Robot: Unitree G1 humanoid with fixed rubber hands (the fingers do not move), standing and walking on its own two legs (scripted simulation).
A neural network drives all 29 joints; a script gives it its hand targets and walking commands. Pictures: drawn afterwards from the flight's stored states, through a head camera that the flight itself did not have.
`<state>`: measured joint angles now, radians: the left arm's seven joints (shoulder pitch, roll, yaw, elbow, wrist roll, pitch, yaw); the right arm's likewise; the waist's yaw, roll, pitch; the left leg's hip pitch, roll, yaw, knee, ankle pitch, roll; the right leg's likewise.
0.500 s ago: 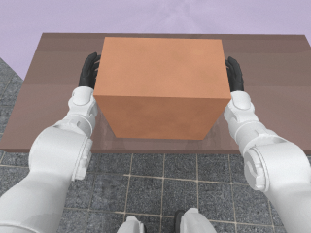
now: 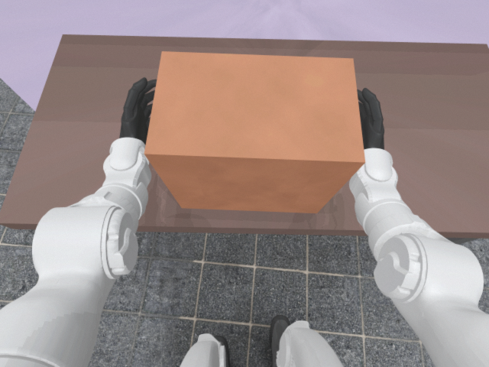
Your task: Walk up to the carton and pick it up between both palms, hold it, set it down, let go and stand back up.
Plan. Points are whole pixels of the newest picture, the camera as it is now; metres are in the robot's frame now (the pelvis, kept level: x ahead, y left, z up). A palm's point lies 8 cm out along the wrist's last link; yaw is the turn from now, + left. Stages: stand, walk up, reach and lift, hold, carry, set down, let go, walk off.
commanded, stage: reach and lift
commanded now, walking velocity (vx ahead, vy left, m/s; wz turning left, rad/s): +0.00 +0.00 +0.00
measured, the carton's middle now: (252, 146) +0.48 -0.02 -0.03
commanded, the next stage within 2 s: none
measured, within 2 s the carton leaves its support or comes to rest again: neither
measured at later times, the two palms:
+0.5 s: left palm (139, 130) +0.49 +0.17 +0.02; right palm (366, 145) +0.45 -0.20 +0.01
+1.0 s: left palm (138, 136) +0.48 +0.17 +0.02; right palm (367, 150) +0.44 -0.20 +0.01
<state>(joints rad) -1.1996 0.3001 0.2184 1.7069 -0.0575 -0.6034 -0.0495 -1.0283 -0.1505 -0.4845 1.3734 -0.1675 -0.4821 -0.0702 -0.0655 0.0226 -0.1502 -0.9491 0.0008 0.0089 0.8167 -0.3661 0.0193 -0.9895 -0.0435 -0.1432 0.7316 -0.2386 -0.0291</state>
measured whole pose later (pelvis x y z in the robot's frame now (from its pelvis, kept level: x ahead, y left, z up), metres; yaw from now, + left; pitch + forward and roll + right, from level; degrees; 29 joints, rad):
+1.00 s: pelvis +0.01 +0.01 +0.02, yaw -2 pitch +32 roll -2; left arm -1.07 0.22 0.34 1.60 0.08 -0.81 0.00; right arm -0.93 -0.15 -0.63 1.44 -0.33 -0.82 -0.08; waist -0.02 0.01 -0.16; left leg -0.90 0.02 0.04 0.64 -0.29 0.03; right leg -0.92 -0.01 -0.12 0.49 -0.12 -0.02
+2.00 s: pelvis +0.01 +0.02 +0.03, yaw -2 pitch +26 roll -3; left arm -0.84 0.15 0.06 1.51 -0.15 -0.70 0.06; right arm -0.79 -0.18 -0.29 1.50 -0.07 -0.72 -0.07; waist 0.00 0.05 -0.21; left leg -0.79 0.02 0.02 0.62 -0.29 0.03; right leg -0.78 0.00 -0.13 0.42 -0.09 -0.01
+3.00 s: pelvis +0.03 +0.00 +0.05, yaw +0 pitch +4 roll -2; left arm -0.52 0.17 0.06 0.61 -0.11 0.09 0.08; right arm -0.43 -0.18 -0.02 0.52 0.20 0.12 -0.17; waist -0.05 0.04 -0.12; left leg -0.21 0.01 0.01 0.39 -0.25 0.01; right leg -0.23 0.01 -0.13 0.26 -0.10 -0.02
